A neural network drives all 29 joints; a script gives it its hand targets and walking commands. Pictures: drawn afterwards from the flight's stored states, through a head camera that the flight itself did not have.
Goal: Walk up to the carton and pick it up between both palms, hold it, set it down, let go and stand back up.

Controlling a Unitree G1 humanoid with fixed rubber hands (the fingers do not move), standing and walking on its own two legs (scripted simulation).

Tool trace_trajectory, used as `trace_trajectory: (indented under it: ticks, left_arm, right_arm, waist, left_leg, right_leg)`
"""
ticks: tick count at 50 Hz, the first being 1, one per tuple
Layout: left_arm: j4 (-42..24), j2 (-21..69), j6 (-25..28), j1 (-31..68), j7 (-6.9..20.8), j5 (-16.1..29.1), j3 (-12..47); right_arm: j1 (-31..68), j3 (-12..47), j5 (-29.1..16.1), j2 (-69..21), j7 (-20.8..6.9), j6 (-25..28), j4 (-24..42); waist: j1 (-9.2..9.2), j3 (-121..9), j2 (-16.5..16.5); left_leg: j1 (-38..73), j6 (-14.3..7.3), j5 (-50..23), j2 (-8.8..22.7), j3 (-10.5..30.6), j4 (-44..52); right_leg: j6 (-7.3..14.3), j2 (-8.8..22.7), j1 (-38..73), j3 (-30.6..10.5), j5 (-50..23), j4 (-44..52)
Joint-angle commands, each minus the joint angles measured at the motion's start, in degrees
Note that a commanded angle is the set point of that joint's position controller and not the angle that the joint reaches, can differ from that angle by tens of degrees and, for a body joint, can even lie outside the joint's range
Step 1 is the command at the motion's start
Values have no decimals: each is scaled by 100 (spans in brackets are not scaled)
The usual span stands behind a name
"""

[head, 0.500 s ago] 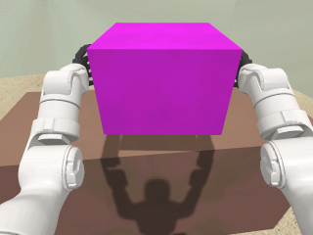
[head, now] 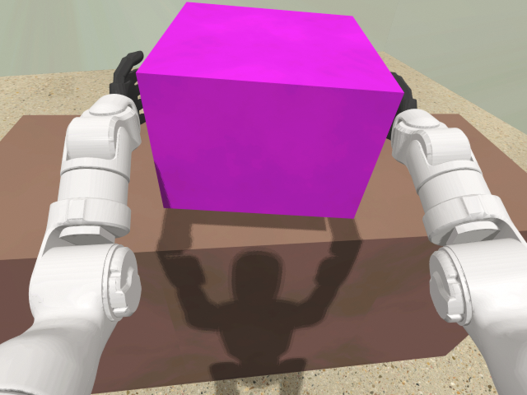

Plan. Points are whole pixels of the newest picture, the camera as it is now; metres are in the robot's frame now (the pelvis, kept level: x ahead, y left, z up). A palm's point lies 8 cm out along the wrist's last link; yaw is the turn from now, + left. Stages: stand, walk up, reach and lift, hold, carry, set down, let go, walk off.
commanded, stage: set down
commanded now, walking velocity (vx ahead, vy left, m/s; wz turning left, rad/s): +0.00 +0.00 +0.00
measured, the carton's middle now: (265, 104) +0.52 +0.02 +0.23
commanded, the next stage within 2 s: none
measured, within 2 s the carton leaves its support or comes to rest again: neither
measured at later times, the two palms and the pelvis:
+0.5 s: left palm (130, 117) +0.43 +0.21 +0.24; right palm (398, 133) +0.42 -0.17 +0.24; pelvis +0.00 +0.00 +0.00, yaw +0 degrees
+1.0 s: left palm (145, 119) +0.46 +0.20 +0.22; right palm (393, 130) +0.46 -0.18 +0.23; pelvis +0.02 -0.01 +0.00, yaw +0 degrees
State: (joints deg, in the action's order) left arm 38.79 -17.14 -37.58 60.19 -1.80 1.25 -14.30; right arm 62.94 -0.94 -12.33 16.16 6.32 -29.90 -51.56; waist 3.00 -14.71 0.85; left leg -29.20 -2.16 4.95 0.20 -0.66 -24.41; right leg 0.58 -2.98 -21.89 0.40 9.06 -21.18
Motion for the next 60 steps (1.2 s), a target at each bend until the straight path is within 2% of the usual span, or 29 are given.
trace_trajectory:
  ticks: [1, 4, 5, 6, 7, 8, 13, 15, 17, 21, 22, 24, 27, 31, 33, 35, 41, 42, 44, 45, 47, 48, 49, 50, 53, 54, 57, 58, 60]
  left_arm:
    - [-2211, 3592, 326, 3838, 821, 591, 1627]
    - [-1987, 3479, 349, 3881, 881, 585, 1438]
    - [-2062, 3602, 444, 4197, 837, 666, 1628]
    - [-2154, 3654, 458, 4130, 866, 730, 1701]
    - [-1728, 3306, 495, 4173, 895, 490, 1358]
    - [-1629, 3410, 570, 4468, 869, 635, 1463]
    - [-513, 3112, 645, 4219, 1046, 410, 971]
    - [-519, 2976, 749, 4464, 1033, 250, 846]
    - [82, 2763, 800, 4520, 1048, 28, 566]
    - [-713, 3176, 1118, 4806, 1019, 495, 1123]
    - [-797, 3421, 1121, 4829, 978, 667, 1435]
    - [-205, 3060, 1162, 4661, 982, 407, 1089]
    - [-202, 3271, 1290, 4618, 970, 512, 1400]
    - [-225, 3409, 1364, 4681, 998, 510, 1600]
    - [-615, 3538, 1381, 4502, 947, 469, 1618]
    - [-80, 3193, 1456, 4679, 983, 408, 1422]
    - [-144, 3159, 1618, 4392, 1045, 413, 1411]
    - [-302, 3248, 1574, 4581, 1048, 371, 1520]
    - [-352, 3007, 1583, 4186, 1072, 260, 1320]
    - [92, 2950, 1591, 4211, 1100, 219, 1159]
    - [93, 2727, 1702, 4330, 1151, 129, 1004]
    - [390, 2663, 1672, 4286, 1191, 45, 882]
    - [-22, 2797, 1669, 4179, 1185, -6, 846]
    - [246, 2730, 1737, 4402, 1187, -64, 812]
    - [-113, 2885, 1861, 4372, 1189, 108, 1235]
    - [-343, 3215, 2019, 4586, 1144, 388, 1598]
    - [131, 3221, 2210, 4736, 1073, 414, 1599]
    - [-233, 3346, 2200, 4414, 1043, 471, 1866]
    - [224, 3253, 2281, 4491, 1043, 391, 1660]
  right_arm:
    - [4704, 929, -1061, -3086, -898, 664, 3205]
    - [4904, 846, -965, -3088, -891, 688, 3206]
    - [5060, 732, -939, -3056, -930, 747, 3270]
    - [4903, 817, -961, -3185, -934, 752, 3361]
    - [4891, 709, -870, -3191, -941, 738, 2755]
    - [5226, 513, -744, -3159, -957, 778, 3026]
    - [5089, 105, -311, -3212, -1000, 794, 2127]
    - [5063, -56, -257, -3225, -1074, 882, 1896]
    - [4809, -522, 122, -2952, -1186, 829, 1240]
    - [5118, -165, 37, -3358, -1161, 1120, 2037]
    - [5194, -88, 11, -3372, -1150, 1146, 2212]
    - [4926, -281, 170, -3245, -1137, 1094, 1763]
    - [5149, -370, 288, -3206, -1116, 1274, 2148]
    - [4799, -473, 386, -3081, -1155, 1343, 1683]
    - [4564, -254, 260, -3280, -1092, 1363, 1941]
    - [4653, -514, 394, -3025, -1110, 1413, 1535]
    - [4398, -377, 511, -3040, -1084, 1549, 1829]
    - [4242, -463, 537, -3054, -1072, 1486, 1477]
    - [4088, -290, 386, -3141, -1071, 1554, 1756]
    - [4349, -413, 517, -3142, -1048, 1553, 1724]
    - [4029, -531, 617, -3167, -1070, 1560, 1306]
    - [4063, -751, 763, -3071, -1068, 1489, 1074]
    - [3890, -484, 626, -3207, -1067, 1505, 1227]
    - [4184, -597, 715, -3235, -1082, 1588, 1224]
    - [4103, -453, 613, -3307, -1028, 1767, 1639]
    - [4303, -396, 678, -3433, -1031, 1859, 1854]
    - [4528, -581, 800, -3321, -1068, 1995, 1864]
    - [4457, -264, 590, -3447, -1015, 2078, 2333]
    - [4511, -353, 774, -3423, -1062, 2087, 2077]
  waist:
    - [-325, -3666, -822]
    - [-351, -3588, -602]
    - [-206, -3789, -676]
    - [-239, -3883, -566]
    - [-402, -3466, -630]
    - [-293, -3617, -521]
    - [-305, -2665, -303]
    - [-377, -2743, -420]
    - [-242, -2216, -491]
    - [-300, -3004, -429]
    - [-125, -3073, -448]
    - [-235, -2859, -534]
    - [-133, -3366, -539]
    - [83, -2971, -884]
    - [-20, -3549, -789]
    - [19, -3147, -878]
    - [-44, -3517, -593]
    - [153, -3307, -765]
    - [-139, -3358, -814]
    - [-125, -3350, -541]
    - [-191, -3042, -563]
    - [-29, -2791, -544]
    - [-168, -2918, -452]
    - [-207, -2982, -473]
    - [-103, -3645, -726]
    - [70, -4146, -643]
    - [3, -4143, -859]
    - [-65, -4475, -858]
    - [-175, -4061, -690]
  left_leg:
    - [4261, 397, -2379, 75, 337, -54]
    - [4271, 336, -2135, 28, 324, 47]
    - [4345, 385, -1841, 124, 436, 98]
    - [4322, 381, -2182, 87, 393, 64]
    - [4151, 309, -1774, 47, 273, 101]
    - [3971, 300, -1252, 74, 346, 212]
    - [3432, 151, -388, 51, 250, 496]
    - [3391, 162, 73, 43, 201, 601]
    - [3090, 168, 745, 126, 181, 767]
    - [3331, 157, 9, 55, 109, 653]
    - [3619, 210, -364, 69, 207, 509]
    - [3476, 201, -153, 52, 145, 534]
    - [3763, 234, -232, 87, 162, 468]
    - [3812, 386, -394, 121, 196, 452]
    - [4169, 414, -1256, 143, 214, 212]
    - [3972, 439, -885, 121, 148, 285]
    - [4147, 374, -1435, 105, 122, 243]
    - [4337, 436, -1540, 162, 148, 194]
    - [4456, 424, -1988, 134, 106, 119]
    - [4206, 332, -1703, 101, 38, 189]
    - [3930, 332, -1433, 86, -23, 247]
    - [3863, 312, -1076, 76, 5, 375]
    - [3927, 295, -1498, 49, -22, 315]
    - [3799, 281, -1246, 79, -43, 344]
    - [4074, 365, -1883, 48, -38, 149]
    - [4172, 391, -2035, 47, 58, 138]
    - [4077, 487, -1972, 74, 26, 92]
    - [4232, 502, -2505, 67, 70, -25]
    - [4141, 497, -2269, 124, 90, 49]
  right_leg:
    - [-97, -19, 1503, -118, -1772, 440]
    - [-149, -36, 1507, -116, -1652, 480]
    - [-106, -49, 1342, -85, -1431, 447]
    - [-130, -66, 1528, -53, -1703, 380]
    - [-145, -10, 1324, -120, -1378, 460]
    - [-89, 1, 1254, -98, -1051, 470]
    - [-118, 83, 1167, -144, -481, 541]
    - [-94, 121, 1014, -73, 31, 636]
    - [-58, 91, 741, -32, 555, 623]
    - [-131, 76, 1008, -11, -132, 567]
    - [-103, 19, 947, 44, -543, 492]
    - [-117, 77, 913, -32, -387, 570]
    - [-49, 61, 761, 1, -421, 622]
    - [22, 56, 662, 74, -364, 642]
    - [3, 17, 955, 65, -1048, 565]
    - [-22, 36, 724, 84, -671, 620]
    - [-90, 67, 1011, 81, -1281, 543]
    - [-84, 75, 870, 124, -1199, 578]
    - [-103, 55, 988, 80, -1601, 519]
    - [-181, 111, 1114, 51, -1672, 534]
    - [-197, 125, 1206, 41, -1550, 438]
    - [-200, 144, 1139, 64, -1267, 528]
    - [-219, 139, 1383, 63, -1644, 473]
    - [-223, 151, 1331, 67, -1412, 462]
    - [-255, 172, 1571, 64, -2336, 354]
    - [-240, 146, 1408, 112, -2303, 343]
    - [-180, 115, 1013, 157, -1923, 408]
    - [-203, 115, 1182, 127, -2599, 304]
    - [-157, 77, 1173, 147, -2013, 389]
